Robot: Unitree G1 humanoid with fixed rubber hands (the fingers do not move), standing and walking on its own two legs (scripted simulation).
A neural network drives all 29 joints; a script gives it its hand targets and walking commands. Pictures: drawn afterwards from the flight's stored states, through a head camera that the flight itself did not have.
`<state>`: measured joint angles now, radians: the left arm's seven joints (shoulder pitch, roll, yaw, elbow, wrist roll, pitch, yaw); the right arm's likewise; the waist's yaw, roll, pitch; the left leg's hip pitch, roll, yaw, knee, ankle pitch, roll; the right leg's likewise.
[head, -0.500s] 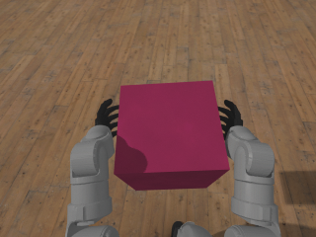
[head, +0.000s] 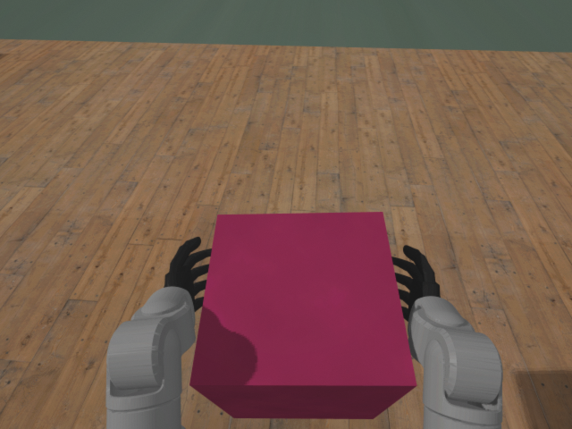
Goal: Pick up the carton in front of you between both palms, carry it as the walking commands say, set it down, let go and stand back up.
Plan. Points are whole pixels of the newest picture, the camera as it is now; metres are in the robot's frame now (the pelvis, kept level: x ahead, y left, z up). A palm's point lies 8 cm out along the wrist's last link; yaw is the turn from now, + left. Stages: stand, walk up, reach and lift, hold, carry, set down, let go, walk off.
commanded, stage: carry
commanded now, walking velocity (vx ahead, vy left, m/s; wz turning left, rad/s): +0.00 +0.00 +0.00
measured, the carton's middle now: (301, 324) +0.26 -0.01 +0.03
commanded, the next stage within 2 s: hold in 1.82 s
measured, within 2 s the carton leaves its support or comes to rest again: neither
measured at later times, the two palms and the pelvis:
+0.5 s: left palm (218, 177) +0.47 +0.13 +0.12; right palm (399, 179) +0.48 -0.17 +0.11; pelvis +0.23 -0.03 +0.01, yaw +3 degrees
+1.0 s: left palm (203, 192) +0.47 +0.16 +0.09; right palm (379, 188) +0.48 -0.14 +0.09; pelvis +0.23 -0.01 +0.01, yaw +4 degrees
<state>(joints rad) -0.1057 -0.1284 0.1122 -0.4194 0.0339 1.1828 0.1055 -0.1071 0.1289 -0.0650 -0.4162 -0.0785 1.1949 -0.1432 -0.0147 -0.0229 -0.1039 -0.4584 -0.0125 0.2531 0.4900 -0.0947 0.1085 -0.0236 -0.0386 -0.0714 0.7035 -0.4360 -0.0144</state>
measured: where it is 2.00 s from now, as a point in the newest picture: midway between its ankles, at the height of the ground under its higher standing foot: outside the picture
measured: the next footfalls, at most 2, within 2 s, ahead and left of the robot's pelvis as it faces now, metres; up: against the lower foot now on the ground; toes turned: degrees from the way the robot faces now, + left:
right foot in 0.34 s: +0.30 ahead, -0.12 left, +0.00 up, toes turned +23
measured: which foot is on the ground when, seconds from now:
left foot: down 0.00-1.00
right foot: down 0.00-0.00, up 0.02-0.32, down 0.34-1.00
